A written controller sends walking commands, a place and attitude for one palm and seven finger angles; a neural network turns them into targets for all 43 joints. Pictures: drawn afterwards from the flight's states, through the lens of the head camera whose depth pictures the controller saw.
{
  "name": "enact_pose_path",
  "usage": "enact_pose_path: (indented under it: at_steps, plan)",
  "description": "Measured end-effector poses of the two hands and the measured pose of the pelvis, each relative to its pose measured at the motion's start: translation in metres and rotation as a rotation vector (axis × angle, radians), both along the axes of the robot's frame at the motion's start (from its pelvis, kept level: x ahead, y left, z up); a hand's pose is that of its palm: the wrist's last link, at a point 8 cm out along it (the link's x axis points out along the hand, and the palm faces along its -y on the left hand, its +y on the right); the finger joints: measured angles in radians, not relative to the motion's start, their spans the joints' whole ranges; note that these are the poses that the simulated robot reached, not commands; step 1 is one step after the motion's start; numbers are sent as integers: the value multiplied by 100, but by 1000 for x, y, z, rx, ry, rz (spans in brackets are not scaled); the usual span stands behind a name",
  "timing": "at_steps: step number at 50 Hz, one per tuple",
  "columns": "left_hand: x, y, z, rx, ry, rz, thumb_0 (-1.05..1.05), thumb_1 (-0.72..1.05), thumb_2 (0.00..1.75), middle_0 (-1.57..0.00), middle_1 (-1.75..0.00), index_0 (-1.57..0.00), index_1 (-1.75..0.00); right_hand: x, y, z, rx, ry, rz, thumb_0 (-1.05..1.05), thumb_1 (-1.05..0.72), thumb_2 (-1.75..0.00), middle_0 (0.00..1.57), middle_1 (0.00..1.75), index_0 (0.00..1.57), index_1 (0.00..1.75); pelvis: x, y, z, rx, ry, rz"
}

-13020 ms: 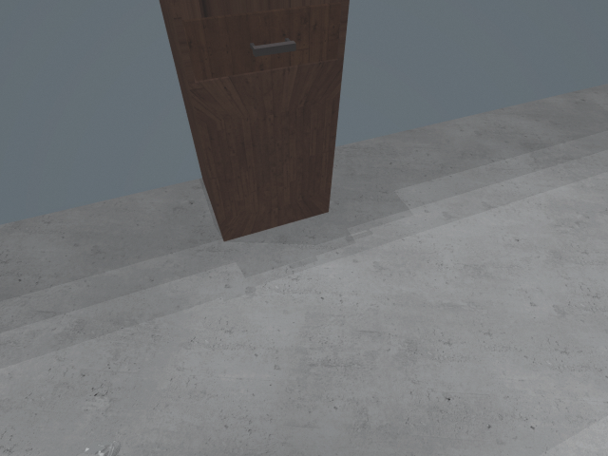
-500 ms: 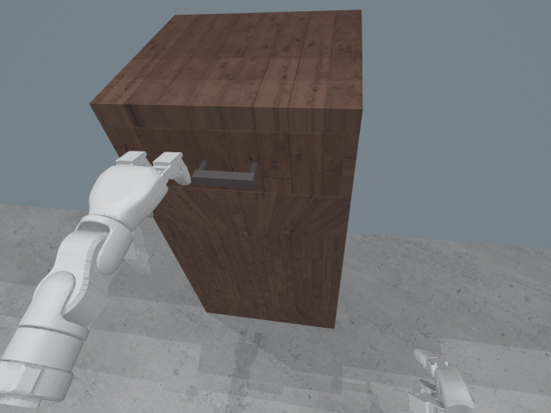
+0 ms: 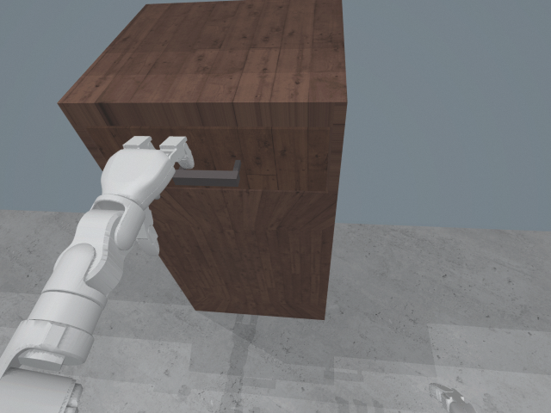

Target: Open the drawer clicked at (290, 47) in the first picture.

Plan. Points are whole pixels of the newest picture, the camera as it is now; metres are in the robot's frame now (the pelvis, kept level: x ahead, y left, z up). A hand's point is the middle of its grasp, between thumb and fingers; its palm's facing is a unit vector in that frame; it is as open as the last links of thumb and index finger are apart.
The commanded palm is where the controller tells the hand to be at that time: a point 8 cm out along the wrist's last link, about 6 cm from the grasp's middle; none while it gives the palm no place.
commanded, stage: move the hooked fingers above the handle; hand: left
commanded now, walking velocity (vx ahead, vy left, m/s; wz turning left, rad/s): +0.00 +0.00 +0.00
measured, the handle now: (208, 171) +0.52 +0.19 +0.03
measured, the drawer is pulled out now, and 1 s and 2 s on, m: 0.00 0.00 0.00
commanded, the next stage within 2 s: none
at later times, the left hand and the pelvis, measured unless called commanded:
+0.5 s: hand (183, 180) +0.44 +0.20 +0.09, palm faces -0.01 -0.01 -1.00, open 13.8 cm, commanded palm +0.42 +0.20 +0.15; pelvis +0.01 +0.00 +0.00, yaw +0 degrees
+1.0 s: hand (190, 168) +0.47 +0.19 +0.09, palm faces +0.01 -0.01 -1.00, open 13.8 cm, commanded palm +0.43 +0.21 +0.15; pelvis +0.02 +0.00 -0.01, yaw -1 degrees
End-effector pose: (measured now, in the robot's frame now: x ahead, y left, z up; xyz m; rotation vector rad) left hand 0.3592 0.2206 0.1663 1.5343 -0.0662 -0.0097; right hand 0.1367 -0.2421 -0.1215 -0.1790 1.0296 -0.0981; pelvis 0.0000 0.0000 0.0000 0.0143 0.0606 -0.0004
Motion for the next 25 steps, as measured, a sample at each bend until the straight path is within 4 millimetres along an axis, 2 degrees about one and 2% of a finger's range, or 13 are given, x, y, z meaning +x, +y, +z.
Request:
enact_pose_path:
  at_steps: [5, 12, 25]
  plan:
    - [10, -2, -6, 7, 26, 6, 0, -48, 30, -32, -120, -32, -120, 0, 1, -1, 1, 10, -9, 1, -91, -90, 20, 30, 20, 30, 3, 2, 0, 0, 11, -1]
    - [21, -15, -13, 1, 26, -39, 0, -49, 30, -32, -120, -32, -120, 4, 3, -2, -4, 11, -10, 1, -91, -90, 20, 30, 20, 30, 7, 4, -2, -1, 24, 0]
    - [57, -21, -20, 28, 50, 1, 0, -49, 30, -32, -120, -32, -120, -1, 1, -7, -8, 49, -30, 1, -91, -90, 20, 30, 20, 30, 14, 3, -4, -2, 57, 3]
